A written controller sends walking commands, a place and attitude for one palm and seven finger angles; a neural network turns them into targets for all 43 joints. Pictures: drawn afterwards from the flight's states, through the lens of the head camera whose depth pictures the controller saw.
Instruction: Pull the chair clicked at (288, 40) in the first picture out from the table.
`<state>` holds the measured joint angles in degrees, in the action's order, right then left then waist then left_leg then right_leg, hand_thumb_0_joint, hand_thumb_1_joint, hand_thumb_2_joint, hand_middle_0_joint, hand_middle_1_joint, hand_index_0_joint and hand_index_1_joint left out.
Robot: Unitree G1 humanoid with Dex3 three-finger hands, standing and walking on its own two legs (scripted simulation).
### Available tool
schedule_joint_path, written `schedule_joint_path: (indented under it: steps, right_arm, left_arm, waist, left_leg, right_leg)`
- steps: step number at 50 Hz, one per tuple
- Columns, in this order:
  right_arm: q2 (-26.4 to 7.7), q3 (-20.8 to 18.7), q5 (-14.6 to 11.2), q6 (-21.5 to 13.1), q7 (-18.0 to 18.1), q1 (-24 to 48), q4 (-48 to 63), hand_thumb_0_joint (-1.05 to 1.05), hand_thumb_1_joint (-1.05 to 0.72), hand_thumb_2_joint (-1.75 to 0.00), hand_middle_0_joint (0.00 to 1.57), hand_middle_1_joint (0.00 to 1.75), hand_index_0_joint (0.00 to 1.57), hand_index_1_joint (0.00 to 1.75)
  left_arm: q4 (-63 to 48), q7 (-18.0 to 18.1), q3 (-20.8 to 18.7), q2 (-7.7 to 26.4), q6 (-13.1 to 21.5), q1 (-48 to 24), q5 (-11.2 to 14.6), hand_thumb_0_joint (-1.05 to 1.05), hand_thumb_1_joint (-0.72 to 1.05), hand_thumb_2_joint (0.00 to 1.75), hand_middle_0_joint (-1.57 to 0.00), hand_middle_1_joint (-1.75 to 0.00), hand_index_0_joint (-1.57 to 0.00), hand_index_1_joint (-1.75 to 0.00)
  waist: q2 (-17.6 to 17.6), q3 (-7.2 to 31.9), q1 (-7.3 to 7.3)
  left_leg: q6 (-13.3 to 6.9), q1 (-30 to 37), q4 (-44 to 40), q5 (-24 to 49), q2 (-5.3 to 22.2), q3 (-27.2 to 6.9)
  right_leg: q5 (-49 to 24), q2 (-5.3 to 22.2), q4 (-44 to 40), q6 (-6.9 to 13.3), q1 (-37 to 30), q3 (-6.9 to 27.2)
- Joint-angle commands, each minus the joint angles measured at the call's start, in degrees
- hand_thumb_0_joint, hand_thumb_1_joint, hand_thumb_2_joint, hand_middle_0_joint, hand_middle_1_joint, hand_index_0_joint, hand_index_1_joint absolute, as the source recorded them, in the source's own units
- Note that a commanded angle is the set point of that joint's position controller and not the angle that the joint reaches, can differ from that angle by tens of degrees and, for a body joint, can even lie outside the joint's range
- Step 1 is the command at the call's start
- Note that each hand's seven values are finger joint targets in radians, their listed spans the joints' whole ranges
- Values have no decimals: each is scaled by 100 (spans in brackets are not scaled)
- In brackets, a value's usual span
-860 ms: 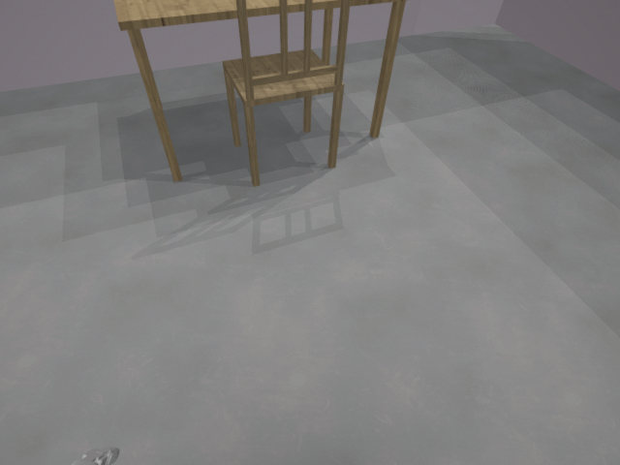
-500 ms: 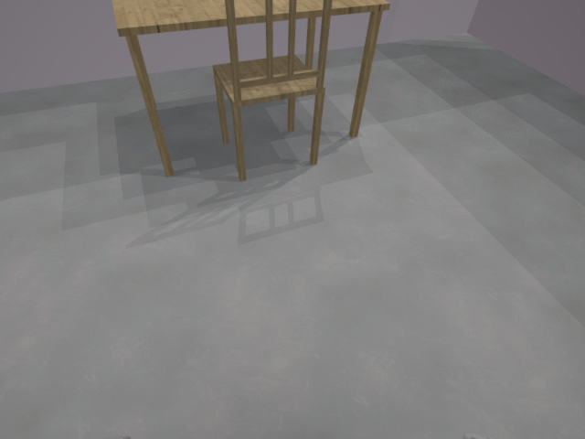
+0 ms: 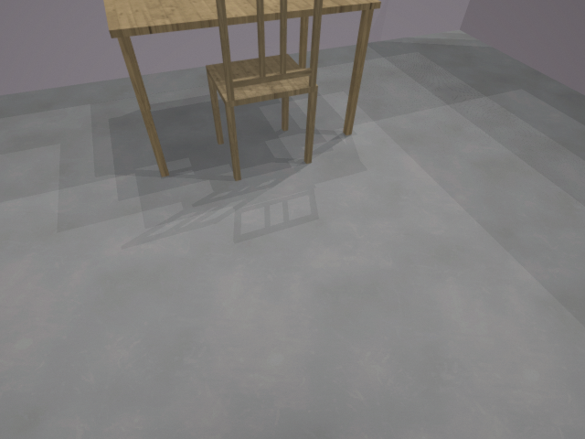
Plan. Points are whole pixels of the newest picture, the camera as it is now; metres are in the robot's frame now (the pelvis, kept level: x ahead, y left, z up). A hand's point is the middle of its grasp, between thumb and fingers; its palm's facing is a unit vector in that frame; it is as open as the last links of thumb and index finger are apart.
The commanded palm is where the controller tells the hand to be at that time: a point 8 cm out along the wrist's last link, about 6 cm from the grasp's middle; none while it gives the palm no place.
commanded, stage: look at it before walking up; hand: left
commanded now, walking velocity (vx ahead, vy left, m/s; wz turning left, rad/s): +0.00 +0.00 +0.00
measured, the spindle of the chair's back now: (261, 33) +1.54 +0.21 -0.06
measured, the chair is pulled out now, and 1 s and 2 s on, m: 0.00 0.00 0.00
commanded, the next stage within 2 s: walk to a spot facing it in 0.58 s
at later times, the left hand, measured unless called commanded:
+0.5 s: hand out of the picture +0.06 +0.24 -0.16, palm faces -0.03 -0.95 -0.31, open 7.4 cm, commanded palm none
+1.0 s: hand out of the picture +0.05 +0.18 -0.19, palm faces -0.07 -0.98 -0.20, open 7.4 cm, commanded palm none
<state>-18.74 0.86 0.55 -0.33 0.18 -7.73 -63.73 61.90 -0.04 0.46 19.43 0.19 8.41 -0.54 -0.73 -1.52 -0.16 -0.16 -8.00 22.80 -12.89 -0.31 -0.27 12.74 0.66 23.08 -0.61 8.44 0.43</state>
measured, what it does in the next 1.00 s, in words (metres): stands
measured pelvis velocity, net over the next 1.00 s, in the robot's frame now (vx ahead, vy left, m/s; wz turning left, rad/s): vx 0.04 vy -0.02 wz -0.11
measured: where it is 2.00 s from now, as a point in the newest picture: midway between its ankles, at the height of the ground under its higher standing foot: (311, 401)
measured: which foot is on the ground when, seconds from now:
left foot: down 0.00-1.00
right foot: down 0.00-1.00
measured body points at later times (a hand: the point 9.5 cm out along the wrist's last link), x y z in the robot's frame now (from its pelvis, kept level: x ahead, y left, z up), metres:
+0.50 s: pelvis +0.00 -0.01 +0.00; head +0.00 +0.00 +0.45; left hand +0.07 +0.28 -0.14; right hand +0.07 -0.30 -0.13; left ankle +0.00 +0.12 -0.74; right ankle +0.00 -0.13 -0.74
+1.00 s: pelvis +0.04 -0.02 -0.02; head +0.04 -0.01 +0.43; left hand +0.05 +0.24 -0.17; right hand +0.03 -0.27 -0.17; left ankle +0.00 +0.12 -0.74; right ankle +0.00 -0.13 -0.74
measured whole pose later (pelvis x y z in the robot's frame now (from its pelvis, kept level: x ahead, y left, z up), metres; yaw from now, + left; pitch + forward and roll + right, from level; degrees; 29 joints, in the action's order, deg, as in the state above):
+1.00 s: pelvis +0.04 -0.02 -0.02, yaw -6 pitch -1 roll +0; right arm -12.8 -0.9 1.2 -1.2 0.3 -17.2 -61.3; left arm 60.2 -2.0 -1.8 12.8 -0.5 20.7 -1.3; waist -0.3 0.0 0.8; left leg 1.1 -9.5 35.1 -24.5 3.5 5.0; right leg 22.5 -2.1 37.2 1.6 13.5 3.1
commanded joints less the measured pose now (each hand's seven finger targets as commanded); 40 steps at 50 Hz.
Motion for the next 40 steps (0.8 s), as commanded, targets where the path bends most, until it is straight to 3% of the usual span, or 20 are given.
schedule_joint_path:
  steps: [1, 8, 25, 34, 36, 38, 40]
  right_arm:
    - [-1164, -232, -7, -149, 53, 336, 388, 0, -90, -90, 20, 30, 20, 30]
    - [-1141, -230, -4, -138, 44, 311, 391, 0, -90, -90, 20, 30, 20, 30]
    - [-1117, -223, -9, -151, 57, 257, 353, 0, -90, -90, 20, 30, 20, 30]
    - [-1090, -220, -15, -140, 60, 262, 340, 0, -90, -90, 20, 30, 20, 30]
    - [-454, -81, 38, -54, 44, -117, 181, 0, -90, -90, 20, 30, 20, 30]
    - [-488, -140, 65, -4, 39, -311, 204, 0, -90, -90, 20, 30, 20, 30]
    - [-562, -224, 82, 1, 35, -376, 328, 0, -90, -90, 20, 30, 20, 30]
  left_arm:
    - [-383, 93, -208, 1117, 110, -212, 1, 0, 90, 90, -20, -30, -20, -30]
    - [-397, 85, -213, 1106, 107, -234, -12, 0, 90, 90, -20, -30, -20, -30]
    - [-341, 92, -209, 1069, 133, -130, -1, 0, 90, 90, -20, -30, -20, -30]
    - [-314, 94, -201, 1058, 130, -83, -5, 0, 90, 90, -20, -30, -20, -30]
    - [-160, 102, -81, 412, 6, 300, -10, 0, 90, 90, -20, -30, -20, -30]
    - [-203, 33, -133, 443, -81, 426, -53, 0, 90, 90, -20, -30, -20, -30]
    - [-353, -36, -213, 446, -111, 552, -74, 0, 90, 90, -20, -30, -20, -30]
  waist:
    - [107, 237, 45]
    - [30, 174, 32]
    - [86, 373, 30]
    - [76, 249, 35]
    - [71, 302, 29]
    - [20, -164, 35]
    - [91, -606, 54]
  left_leg:
    - [-176, -108, -453, 764, 671, -561]
    - [-162, -137, -492, 576, 663, -567]
    - [-141, 71, -464, 997, 702, -545]
    - [-136, 48, -511, 909, 701, -543]
    - [-43, 91, -373, 53, 663, -330]
    - [-110, -285, -334, -1357, 654, -285]
    - [-195, -607, -314, -2095, 721, -364]
  right_leg:
    - [-681, 606, -374, 221, -56, 529]
    - [-429, 591, -451, 217, 51, 563]
    - [-918, 617, -434, 227, -113, 541]
    - [-840, 611, -501, 219, -69, 554]
    - [131, 516, -440, 174, 50, 579]
    - [1428, 381, -419, 266, 496, 735]
    - [1957, 245, -274, 369, 917, 866]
